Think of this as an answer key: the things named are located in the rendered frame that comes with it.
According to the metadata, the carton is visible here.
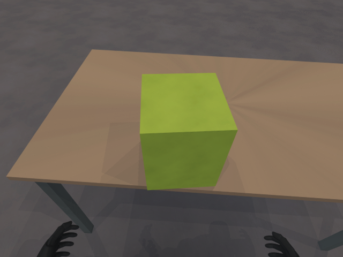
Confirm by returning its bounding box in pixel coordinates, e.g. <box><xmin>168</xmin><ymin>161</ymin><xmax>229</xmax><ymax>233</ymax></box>
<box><xmin>140</xmin><ymin>73</ymin><xmax>238</xmax><ymax>190</ymax></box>

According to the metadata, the table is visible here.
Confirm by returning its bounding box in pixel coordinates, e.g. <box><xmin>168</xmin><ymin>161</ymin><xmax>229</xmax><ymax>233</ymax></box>
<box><xmin>6</xmin><ymin>49</ymin><xmax>343</xmax><ymax>251</ymax></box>

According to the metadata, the left robot hand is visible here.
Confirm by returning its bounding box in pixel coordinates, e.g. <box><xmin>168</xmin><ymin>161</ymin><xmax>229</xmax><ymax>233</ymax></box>
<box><xmin>37</xmin><ymin>221</ymin><xmax>79</xmax><ymax>257</ymax></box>

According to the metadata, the right robot hand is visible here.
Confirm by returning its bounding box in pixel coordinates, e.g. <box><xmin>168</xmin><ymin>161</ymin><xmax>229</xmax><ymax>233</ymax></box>
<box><xmin>264</xmin><ymin>232</ymin><xmax>300</xmax><ymax>257</ymax></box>

